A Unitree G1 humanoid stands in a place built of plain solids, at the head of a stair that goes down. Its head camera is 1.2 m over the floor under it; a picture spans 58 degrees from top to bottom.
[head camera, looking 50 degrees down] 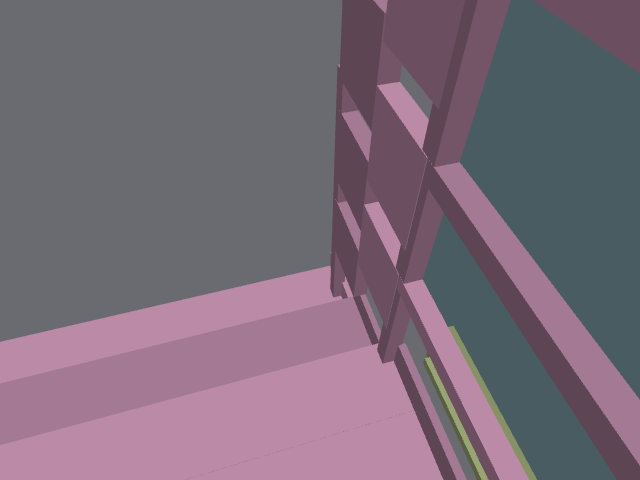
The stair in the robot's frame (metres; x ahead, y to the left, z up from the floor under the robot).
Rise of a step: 0.17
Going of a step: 0.28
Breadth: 1.70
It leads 16 degrees to the left of straight ahead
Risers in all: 3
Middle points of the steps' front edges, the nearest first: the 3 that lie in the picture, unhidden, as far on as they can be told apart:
0.38 0.60 0.00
0.65 0.67 -0.17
0.92 0.75 -0.34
